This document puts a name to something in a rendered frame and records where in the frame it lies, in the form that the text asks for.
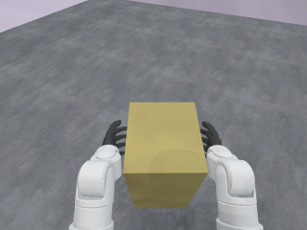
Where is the robot right forearm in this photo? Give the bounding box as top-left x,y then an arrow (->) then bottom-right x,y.
205,145 -> 264,230

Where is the left robot hand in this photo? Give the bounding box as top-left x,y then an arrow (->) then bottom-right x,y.
102,120 -> 128,155

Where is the carton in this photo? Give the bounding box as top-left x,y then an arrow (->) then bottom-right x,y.
123,102 -> 208,209

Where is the right robot hand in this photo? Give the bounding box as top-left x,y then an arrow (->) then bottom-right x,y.
200,121 -> 222,158

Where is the robot left forearm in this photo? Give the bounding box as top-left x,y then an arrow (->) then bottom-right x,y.
68,145 -> 122,230

